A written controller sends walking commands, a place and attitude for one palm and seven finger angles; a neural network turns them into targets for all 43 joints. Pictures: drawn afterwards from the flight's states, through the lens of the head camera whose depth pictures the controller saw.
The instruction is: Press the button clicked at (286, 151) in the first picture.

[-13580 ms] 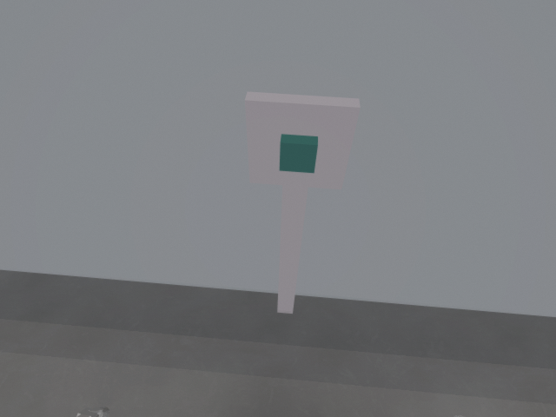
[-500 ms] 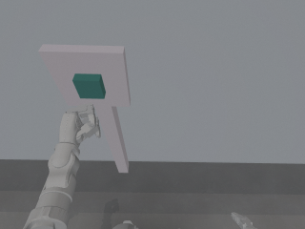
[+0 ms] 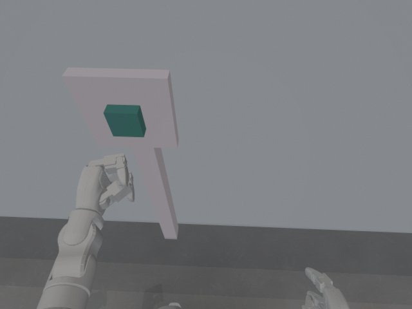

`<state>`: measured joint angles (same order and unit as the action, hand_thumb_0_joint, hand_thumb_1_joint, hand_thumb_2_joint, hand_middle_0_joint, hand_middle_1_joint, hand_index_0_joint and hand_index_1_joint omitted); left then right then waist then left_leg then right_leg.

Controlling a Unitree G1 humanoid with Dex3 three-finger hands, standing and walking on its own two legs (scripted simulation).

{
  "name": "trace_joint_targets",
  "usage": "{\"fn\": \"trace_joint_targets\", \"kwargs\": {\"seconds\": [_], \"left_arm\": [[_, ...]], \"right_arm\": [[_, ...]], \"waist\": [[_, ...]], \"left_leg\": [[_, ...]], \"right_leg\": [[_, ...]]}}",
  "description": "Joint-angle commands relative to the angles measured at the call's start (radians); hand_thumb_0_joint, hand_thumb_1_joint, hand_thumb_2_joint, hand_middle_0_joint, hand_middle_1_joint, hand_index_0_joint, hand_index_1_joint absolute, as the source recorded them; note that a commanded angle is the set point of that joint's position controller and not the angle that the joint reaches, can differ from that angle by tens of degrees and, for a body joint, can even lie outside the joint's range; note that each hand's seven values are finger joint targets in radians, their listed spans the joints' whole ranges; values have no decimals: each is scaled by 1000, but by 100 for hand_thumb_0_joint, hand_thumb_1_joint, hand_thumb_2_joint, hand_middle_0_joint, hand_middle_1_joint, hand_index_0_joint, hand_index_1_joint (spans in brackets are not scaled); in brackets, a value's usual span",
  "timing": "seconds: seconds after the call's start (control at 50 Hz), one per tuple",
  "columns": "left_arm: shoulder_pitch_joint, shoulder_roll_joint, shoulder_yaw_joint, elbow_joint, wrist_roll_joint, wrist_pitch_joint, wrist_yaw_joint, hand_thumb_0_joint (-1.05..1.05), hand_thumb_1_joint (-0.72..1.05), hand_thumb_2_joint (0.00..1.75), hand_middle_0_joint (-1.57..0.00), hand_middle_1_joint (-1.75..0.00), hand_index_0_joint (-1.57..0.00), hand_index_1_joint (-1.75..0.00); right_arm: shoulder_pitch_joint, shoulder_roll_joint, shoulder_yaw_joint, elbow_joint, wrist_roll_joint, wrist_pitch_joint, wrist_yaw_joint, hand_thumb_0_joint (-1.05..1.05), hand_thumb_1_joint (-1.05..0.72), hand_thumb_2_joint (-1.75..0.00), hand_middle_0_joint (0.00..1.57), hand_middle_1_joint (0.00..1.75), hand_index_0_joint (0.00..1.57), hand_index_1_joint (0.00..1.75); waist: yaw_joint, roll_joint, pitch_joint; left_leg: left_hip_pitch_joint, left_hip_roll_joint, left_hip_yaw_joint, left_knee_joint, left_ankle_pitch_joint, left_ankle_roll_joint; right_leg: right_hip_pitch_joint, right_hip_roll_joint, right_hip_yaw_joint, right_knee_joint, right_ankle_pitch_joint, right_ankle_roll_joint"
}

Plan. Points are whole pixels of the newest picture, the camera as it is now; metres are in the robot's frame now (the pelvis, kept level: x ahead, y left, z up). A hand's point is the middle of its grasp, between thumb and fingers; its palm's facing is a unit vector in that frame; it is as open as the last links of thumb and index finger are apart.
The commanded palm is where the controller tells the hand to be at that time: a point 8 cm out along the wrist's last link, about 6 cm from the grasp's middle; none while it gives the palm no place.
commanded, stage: draw the hand back to the body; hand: left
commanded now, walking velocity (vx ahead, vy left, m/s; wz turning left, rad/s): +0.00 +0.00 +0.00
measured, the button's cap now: (126, 120) +0.48 +0.20 +0.10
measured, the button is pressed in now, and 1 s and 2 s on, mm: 0 0 0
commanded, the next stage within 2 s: step back with the hand held close in 1.34 s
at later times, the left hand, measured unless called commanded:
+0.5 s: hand (84, 205) +0.25 +0.20 +0.13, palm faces +0.15 -0.96 -0.22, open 3.1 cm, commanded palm +0.21 +0.25 +0.15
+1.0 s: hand (13, 215) +0.21 +0.25 +0.19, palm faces +0.36 -0.85 -0.38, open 3.1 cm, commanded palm +0.16 +0.29 +0.22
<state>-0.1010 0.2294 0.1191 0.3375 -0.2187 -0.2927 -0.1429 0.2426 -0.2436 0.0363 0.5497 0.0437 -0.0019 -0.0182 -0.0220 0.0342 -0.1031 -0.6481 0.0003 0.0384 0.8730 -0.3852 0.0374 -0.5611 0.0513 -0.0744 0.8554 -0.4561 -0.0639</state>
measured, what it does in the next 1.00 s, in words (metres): stands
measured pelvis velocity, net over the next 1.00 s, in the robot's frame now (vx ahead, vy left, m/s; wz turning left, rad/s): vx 0.02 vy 0.01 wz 0.00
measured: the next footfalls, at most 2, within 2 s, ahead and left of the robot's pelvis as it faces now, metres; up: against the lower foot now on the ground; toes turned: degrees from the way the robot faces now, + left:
none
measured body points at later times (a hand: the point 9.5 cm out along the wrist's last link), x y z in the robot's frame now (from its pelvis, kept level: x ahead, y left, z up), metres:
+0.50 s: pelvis +0.01 +0.00 +0.03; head +0.00 -0.01 +0.48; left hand +0.24 +0.25 +0.15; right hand +0.20 -0.22 -0.04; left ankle +0.03 +0.10 -0.70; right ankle -0.02 -0.08 -0.70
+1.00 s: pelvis +0.02 +0.01 +0.05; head +0.00 -0.01 +0.50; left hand +0.18 +0.29 +0.22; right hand +0.22 -0.20 -0.04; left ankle +0.03 +0.10 -0.70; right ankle -0.02 -0.08 -0.70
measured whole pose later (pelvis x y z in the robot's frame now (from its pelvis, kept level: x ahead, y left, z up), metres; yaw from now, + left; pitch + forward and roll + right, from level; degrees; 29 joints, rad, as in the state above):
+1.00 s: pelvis +0.02 +0.01 +0.05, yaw +0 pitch -4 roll +0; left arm 0.52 0.33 0.24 -0.45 -0.07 -0.06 0.10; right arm 0.18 -0.23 0.04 0.60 0.01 -0.04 -0.05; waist 0.06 0.07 0.00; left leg -0.13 -0.03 0.05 0.41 -0.22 0.05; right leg -0.03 0.04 -0.04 0.37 -0.27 -0.04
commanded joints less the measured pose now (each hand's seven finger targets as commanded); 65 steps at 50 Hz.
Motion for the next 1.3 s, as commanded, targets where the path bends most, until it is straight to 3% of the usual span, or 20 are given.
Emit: {"fn": "trace_joint_targets", "kwargs": {"seconds": [0.0, 0.08, 0.2, 0.34, 0.36, 0.38, 0.42, 0.46, 0.5, 0.52, 0.56, 0.6, 0.68, 0.7, 0.86, 0.98, 1.0, 1.06, 1.16, 1.28], "left_arm": [[-126, 185, 109, -299, -49, -46, -23, 0, 90, 90, -130, -150, -130, -150], [-84, 174, 102, -352, -74, -3, -52, 0, 90, 90, -130, -150, -130, -150], [7, 192, 113, -469, -89, 31, -59, 0, 90, 90, -130, -150, -130, -150], [90, 199, 126, -607, -90, 93, -56, 0, 90, 90, -130, -150, -130, -150], [70, 302, 133, -690, 36, 97, 65, 0, 90, 90, -130, -150, -130, -150], [144, 226, 93, -673, 51, 117, 118, 0, 90, 90, -130, -150, -130, -150], [232, 195, 64, -686, 84, 142, 176, 0, 90, 90, -130, -150, -130, -150], [248, 196, 63, -729, 102, 157, 206, 0, 90, 90, -130, -150, -130, -150], [283, 225, 96, -740, 115, 165, 226, 0, 90, 90, -130, -150, -130, -150], [287, 203, 78, -760, 119, 168, 230, 0, 90, 90, -130, -150, -130, -150], [284, 214, 90, -819, 131, 168, 244, 0, 90, 90, -130, -150, -130, -150], [331, 231, 113, -839, 136, 174, 250, 0, 90, 90, -130, -150, -130, -150], [380, 216, 123, -883, 141, 179, 257, 0, 90, 90, -130, -150, -130, -150], [397, 229, 135, -889, 143, 180, 257, 0, 90, 90, -130, -150, -130, -150], [522, 249, 209, -972, 138, 171, 257, 0, 90, 90, -130, -150, -130, -150], [566, 276, 266, -1041, 133, 155, 261, 0, 90, 90, -130, -150, -130, -150], [589, 287, 283, -1032, 133, 155, 261, 0, 90, 90, -130, -150, -130, -150], [602, 262, 273, -1035, 133, 146, 258, 0, 90, 90, -130, -150, -130, -150], [589, 251, 259, -1007, 134, 146, 259, 0, 90, 90, -130, -150, -130, -150], [568, 275, 276, -1039, 137, 135, 268, 0, 90, 90, -130, -150, -130, -150]], "right_arm": [[-57, -134, -47, -169, 5, -49, -12, 0, -90, -90, 20, 30, 20, 30], [-74, -137, -46, -177, 14, -61, -23, 0, -90, -90, 20, 30, 20, 30], [-89, -140, -42, -184, 18, -92, -36, 0, -90, -90, 20, 30, 20, 30], [-108, -130, -32, -197, 19, -122, -46, 0, -90, -90, 20, 30, 20, 30], [-164, -118, -38, -177, 4, -112, -64, 0, -90, -90, 20, 30, 20, 30], [-158, -106, -28, -171, -2, -109, -71, 0, -90, -90, 20, 30, 20, 30], [-159, -103, -24, -154, -6, -99, -75, 0, -90, -90, 20, 30, 20, 30], [-166, -101, -20, -146, -11, -88, -75, 0, -90, -90, 20, 30, 20, 30], [-175, -107, -22, -133, -18, -86, -76, 0, -90, -90, 20, 30, 20, 30], [-181, -101, -19, -136, -18, -82, -76, 0, -90, -90, 20, 30, 20, 30], [-185, -98, -17, -131, -22, -84, -73, 0, -90, -90, 20, 30, 20, 30], [-191, -102, -19, -125, -30, -88, -70, 0, -90, -90, 20, 30, 20, 30], [-193, -95, -19, -122, -34, -85, -61, 0, -90, -90, 20, 30, 20, 30], [-199, -100, -22, -118, -37, -88, -59, 0, -90, -90, 20, 30, 20, 30], [-194, -94, -32, -120, -40, -84, -44, 0, -90, -90, 20, 30, 20, 30], [-194, -93, -37, -122, -37, -96, -43, 0, -90, -90, 20, 30, 20, 30], [-203, -93, -41, -118, -37, -100, -46, 0, -90, -90, 20, 30, 20, 30], [-194, -92, -41, -114, -35, -102, -45, 0, -90, -90, 20, 30, 20, 30], [-191, -97, -48, -110, -37, -104, -50, 0, -90, -90, 20, 30, 20, 30], [-200, -92, -43, -106, -37, -120, -56, 0, -90, -90, 20, 30, 20, 30]], "waist": [[23, -39, -271], [13, -35, -193], [17, -44, -149], [29, 0, -129], [62, -3, -82], [43, 0, -45], [46, -30, -43], [46, 9, -31], [51, -47, -12], [48, -18, -15], [52, 42, -19], [60, -2, -13], [64, 16, 0], [66, -18, 14], [81, 13, 7], [87, 36, 22], [90, -4, 45], [85, 28, 51], [80, -19, 77], [89, 34, 69]], "left_leg": [[202, -13, -61, -125, 238, 11], [224, -13, -58, -159, 188, 10], [269, -11, -69, -194, 166, 13], [339, -10, -76, -244, 188, 11], [370, -4, -73, -285, 177, 9], [384, -2, -67, -303, 164, 9], [435, 7, -65, -335, 196, 14], [482, 8, -65, -379, 217, 10], [508, 13, -66, -407, 242, 12], [528, 12, -63, -424, 251, 11], [572, 13, -69, -450, 287, 6], [588, 14, -66, -464, 323, 8], [620, 15, -68, -486, 382, 3], [617, 14, -68, -488, 379, 4], [627, 21, -70, -489, 452, -1], [616, 22, -68, -488, 426, -6], [612, 24, -61, -482, 420, -3], [612, 25, -67, -488, 407, -6], [607, 24, -65, -500, 344, 2], [605, 21, -69, -504, 315, -2]], "right_leg": [[181, -27, 104, -170, 417, 63], [161, -32, 109, -223, 364, 71], [164, -29, 109, -268, 293, 73], [193, -28, 81, -295, 305, 59], [192, -61, 135, -388, 283, 47], [208, -70, 133, -410, 258, 51], [258, -70, 123, -433, 293, 55], [290, -63, 102, -450, 304, 48], [314, -52, 99, -487, 316, 48], [337, -58, 95, -487, 323, 46], [362, -55, 87, -500, 348, 38], [384, -49, 82, -522, 378, 39], [417, -51, 75, -530, 420, 37], [416, -45, 78, -547, 415, 38], [456, -52, 73, -535, 469, 38], [449, -51, 76, -544, 449, 38], [434, -46, 80, -561, 452, 40], [431, -49, 77, -552, 430, 39], [410, -49, 80, -570, 375, 42], [419, -52, 88, -582, 346, 37]]}}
